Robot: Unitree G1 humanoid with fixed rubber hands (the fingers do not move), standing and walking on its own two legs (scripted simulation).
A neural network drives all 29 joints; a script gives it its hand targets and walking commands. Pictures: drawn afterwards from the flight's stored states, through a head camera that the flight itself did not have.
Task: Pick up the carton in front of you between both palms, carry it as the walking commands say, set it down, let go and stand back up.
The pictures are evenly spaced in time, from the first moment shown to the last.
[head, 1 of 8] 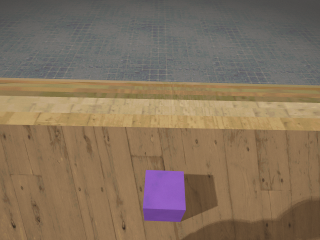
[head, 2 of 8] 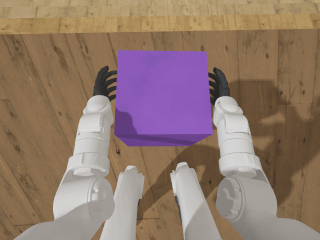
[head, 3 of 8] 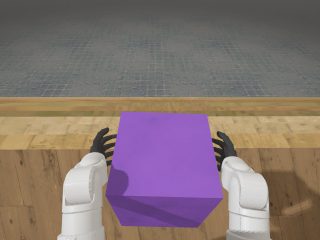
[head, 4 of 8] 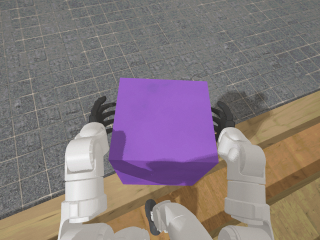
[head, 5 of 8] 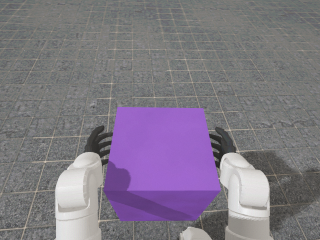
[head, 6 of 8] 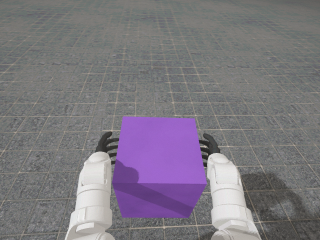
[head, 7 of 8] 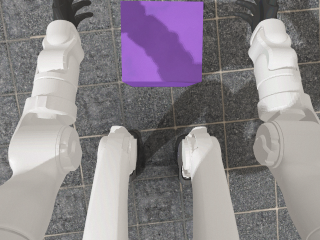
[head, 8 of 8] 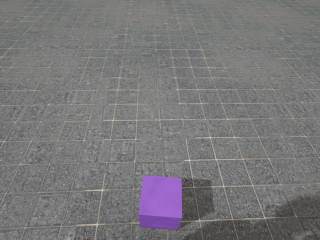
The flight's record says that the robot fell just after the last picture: no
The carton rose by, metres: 0.69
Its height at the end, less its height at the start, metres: -1.58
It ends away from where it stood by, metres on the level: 6.49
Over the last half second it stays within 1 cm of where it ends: yes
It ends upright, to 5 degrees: yes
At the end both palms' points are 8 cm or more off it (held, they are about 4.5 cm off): yes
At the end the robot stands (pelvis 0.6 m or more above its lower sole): yes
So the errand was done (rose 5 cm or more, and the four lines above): yes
